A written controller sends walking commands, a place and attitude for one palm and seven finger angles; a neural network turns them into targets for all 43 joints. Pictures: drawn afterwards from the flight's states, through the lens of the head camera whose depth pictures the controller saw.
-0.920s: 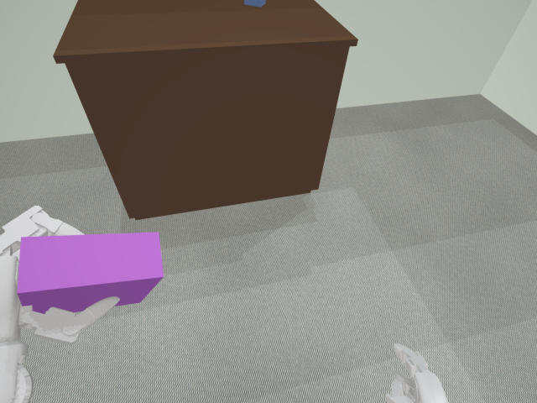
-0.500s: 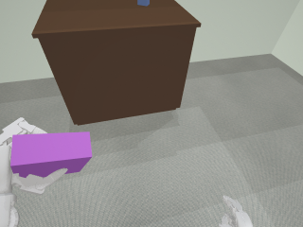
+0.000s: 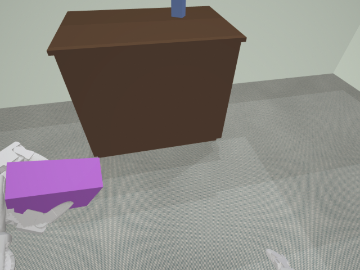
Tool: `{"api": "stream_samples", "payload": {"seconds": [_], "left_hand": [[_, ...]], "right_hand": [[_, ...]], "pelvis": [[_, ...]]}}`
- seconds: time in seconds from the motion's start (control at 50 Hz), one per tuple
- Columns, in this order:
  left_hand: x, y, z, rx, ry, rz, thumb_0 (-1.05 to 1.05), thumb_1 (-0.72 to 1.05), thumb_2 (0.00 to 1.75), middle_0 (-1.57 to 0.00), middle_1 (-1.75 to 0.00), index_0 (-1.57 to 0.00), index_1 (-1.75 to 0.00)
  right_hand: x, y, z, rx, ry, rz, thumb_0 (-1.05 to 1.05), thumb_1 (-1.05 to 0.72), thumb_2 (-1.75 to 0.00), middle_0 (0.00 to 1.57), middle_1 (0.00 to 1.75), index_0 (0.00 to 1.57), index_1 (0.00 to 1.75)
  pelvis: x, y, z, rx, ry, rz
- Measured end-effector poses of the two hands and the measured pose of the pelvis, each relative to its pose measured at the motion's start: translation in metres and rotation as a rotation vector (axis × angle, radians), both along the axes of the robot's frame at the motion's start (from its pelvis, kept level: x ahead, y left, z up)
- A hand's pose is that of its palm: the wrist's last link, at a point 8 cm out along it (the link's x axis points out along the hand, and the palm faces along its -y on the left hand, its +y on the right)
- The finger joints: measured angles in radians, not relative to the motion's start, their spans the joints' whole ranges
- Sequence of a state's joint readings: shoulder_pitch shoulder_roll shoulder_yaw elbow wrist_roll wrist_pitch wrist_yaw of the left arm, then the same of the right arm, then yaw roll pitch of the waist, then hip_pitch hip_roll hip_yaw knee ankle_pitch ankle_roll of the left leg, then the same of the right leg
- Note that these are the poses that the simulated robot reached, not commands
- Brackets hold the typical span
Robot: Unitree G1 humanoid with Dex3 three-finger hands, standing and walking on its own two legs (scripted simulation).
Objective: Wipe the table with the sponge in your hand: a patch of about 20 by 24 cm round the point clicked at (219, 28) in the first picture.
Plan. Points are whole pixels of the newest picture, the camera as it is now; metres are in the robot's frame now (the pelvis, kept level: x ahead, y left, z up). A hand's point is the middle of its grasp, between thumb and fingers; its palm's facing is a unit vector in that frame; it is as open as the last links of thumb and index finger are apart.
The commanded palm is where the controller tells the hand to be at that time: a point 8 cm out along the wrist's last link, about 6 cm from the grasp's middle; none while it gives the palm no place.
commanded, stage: walk to a spot facing it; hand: left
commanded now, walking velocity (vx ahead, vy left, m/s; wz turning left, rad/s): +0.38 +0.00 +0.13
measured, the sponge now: (67, 186) +0.22 +0.21 +0.15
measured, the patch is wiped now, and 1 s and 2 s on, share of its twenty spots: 0.00 0.00 0.00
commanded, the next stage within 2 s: turn to face it in 1.08 s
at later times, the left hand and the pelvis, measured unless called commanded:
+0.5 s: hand (64, 128) +0.33 +0.24 +0.19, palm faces +0.43 -0.80 -0.41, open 9.6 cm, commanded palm +0.27 +0.29 +0.19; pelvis +0.12 +0.00 +0.02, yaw +2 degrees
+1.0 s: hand (109, 87) +0.47 +0.19 +0.20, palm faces +0.47 -0.69 -0.55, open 9.6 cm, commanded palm +0.40 +0.23 +0.19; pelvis +0.29 -0.07 +0.02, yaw +10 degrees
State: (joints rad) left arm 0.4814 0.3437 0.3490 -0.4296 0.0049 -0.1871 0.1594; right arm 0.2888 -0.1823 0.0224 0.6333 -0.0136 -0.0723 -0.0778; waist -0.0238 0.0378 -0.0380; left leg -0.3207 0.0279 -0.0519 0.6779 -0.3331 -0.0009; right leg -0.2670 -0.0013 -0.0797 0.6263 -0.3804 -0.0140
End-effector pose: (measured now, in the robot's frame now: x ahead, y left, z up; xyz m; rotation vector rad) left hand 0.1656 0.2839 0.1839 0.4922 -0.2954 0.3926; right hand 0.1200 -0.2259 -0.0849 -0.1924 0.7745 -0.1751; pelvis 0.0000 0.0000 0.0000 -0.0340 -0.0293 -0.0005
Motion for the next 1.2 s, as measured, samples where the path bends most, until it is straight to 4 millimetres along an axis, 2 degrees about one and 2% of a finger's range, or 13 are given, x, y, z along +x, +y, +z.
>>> {"api": "stream_samples", "payload": {"seconds": [0.08, 0.16, 0.26, 0.34, 0.42, 0.5, 0.6, 0.7, 0.82, 0.94, 1.06, 1.16, 1.2], "left_hand": [[0.01, -0.008, -0.008, -0.038, 0.001, 0.002, 0.0, -0.44, 0.97, -0.82, -1.32, -0.81, -1.32], [0.024, -0.005, -0.008, -0.052, 0.012, 0.005, 0.0, -0.44, 0.97, -0.82, -1.32, -0.81, -1.32], [0.045, 0.017, -0.002, 0.001, -0.037, 0.017, 0.0, -0.44, 0.97, -0.82, -1.32, -0.81, -1.32], [0.072, 0.026, 0.005, 0.029, -0.045, 0.028, 0.0, -0.44, 0.97, -0.82, -1.32, -0.81, -1.32], [0.098, 0.018, 0.016, 0.022, -0.034, 0.016, 0.0, -0.44, 0.97, -0.82, -1.32, -0.81, -1.32], [0.12, -0.002, 0.023, 0.026, -0.01, -0.009, 0.0, -0.44, 0.97, -0.82, -1.32, -0.81, -1.32], [0.158, -0.025, 0.02, 0.076, 0.041, 0.01, 0.0, -0.44, 0.97, -0.82, -1.32, -0.81, -1.32], [0.199, -0.049, 0.007, 0.101, 0.043, 0.048, 0.0, -0.44, 0.97, -0.82, -1.32, -0.81, -1.32], [0.229, -0.069, 0.008, 0.089, 0.116, 0.03, 0.0, -0.44, 0.97, -0.82, -1.32, -0.81, -1.32], [0.248, -0.07, 0.032, 0.163, 0.094, 0.048, 0.0, -0.44, 0.97, -0.82, -1.32, -0.81, -1.32], [0.265, -0.048, 0.033, 0.141, 0.045, 0.15, 0.0, -0.44, 0.97, -0.82, -1.32, -0.81, -1.32], [0.286, -0.028, 0.014, 0.084, -0.026, 0.182, 0.0, -0.44, 0.97, -0.82, -1.32, -0.81, -1.32], [0.297, -0.024, 0.012, 0.088, -0.067, 0.165, 0.0, -0.44, 0.97, -0.82, -1.32, -0.81, -1.32]], "right_hand": [[0.016, -0.002, -0.006, -0.001, 0.053, 0.05, 0.01, -0.91, -0.9, 0.2, 0.3, 0.2, 0.3], [0.04, -0.005, 0.001, -0.041, 0.096, 0.084, 0.01, -0.91, -0.9, 0.2, 0.3, 0.2, 0.3], [0.087, 0.001, 0.01, -0.099, 0.04, 0.09, 0.01, -0.91, -0.9, 0.2, 0.3, 0.2, 0.3], [0.122, 0.017, 0.017, -0.054, -0.028, 0.079, 0.01, -0.91, -0.9, 0.2, 0.3, 0.2, 0.3], [0.147, 0.033, 0.024, 0.018, -0.05, 0.1, 0.01, -0.91, -0.9, 0.2, 0.3, 0.2, 0.3], [0.168, 0.036, 0.023, 0.063, -0.044, 0.111, 0.01, -0.9, -0.9, 0.2, 0.3, 0.2, 0.3], [0.196, 0.016, 0.002, 0.093, -0.002, 0.109, 0.01, -0.9, -0.9, 0.2, 0.3, 0.21, 0.3], [0.234, -0.025, -0.033, 0.072, 0.068, 0.122, 0.01, -0.9, -0.9, 0.2, 0.3, 0.21, 0.3], [0.278, -0.069, -0.016, 0.012, 0.096, 0.096, 0.01, -0.91, -0.9, 0.2, 0.3, 0.2, 0.3], [0.324, -0.086, 0.005, -0.045, 0.092, 0.123, 0.01, -0.91, -0.9, 0.19, 0.3, 0.2, 0.3], [0.375, -0.067, 0.012, -0.059, 0.074, 0.181, 0.01, -0.91, -0.9, 0.19, 0.3, 0.2, 0.3], [0.422, -0.033, 0.004, -0.057, -0.015, 0.212, 0.01, -0.91, -0.9, 0.2, 0.3, 0.2, 0.3], [0.437, -0.015, 0.001, -0.022, -0.042, 0.229, 0.01, -0.91, -0.9, 0.19, 0.3, 0.2, 0.3]], "pelvis": [[0.014, -0.005, 0.0, 0.015, 0.001, 0.043], [0.031, -0.001, 0.006, 0.031, 0.013, 0.06], [0.056, 0.012, -0.003, 0.044, 0.012, 0.063], [0.073, 0.015, 0.0, 0.034, 0.007, 0.049], [0.095, 0.01, 0.011, 0.016, 0.026, 0.045], [0.123, 0.0, 0.016, 0.016, 0.037, 0.036], [0.163, -0.024, 0.01, 0.03, 0.037, 0.042], [0.196, -0.051, -0.01, 0.042, 0.013, 0.083], [0.232, -0.065, 0.004, 0.064, 0.017, 0.111], [0.269, -0.073, 0.015, 0.079, 0.032, 0.156], [0.309, -0.066, 0.013, 0.093, 0.037, 0.193], [0.341, -0.045, -0.009, 0.077, 0.023, 0.201], [0.345, -0.046, -0.014, 0.076, 0.004, 0.235]]}}
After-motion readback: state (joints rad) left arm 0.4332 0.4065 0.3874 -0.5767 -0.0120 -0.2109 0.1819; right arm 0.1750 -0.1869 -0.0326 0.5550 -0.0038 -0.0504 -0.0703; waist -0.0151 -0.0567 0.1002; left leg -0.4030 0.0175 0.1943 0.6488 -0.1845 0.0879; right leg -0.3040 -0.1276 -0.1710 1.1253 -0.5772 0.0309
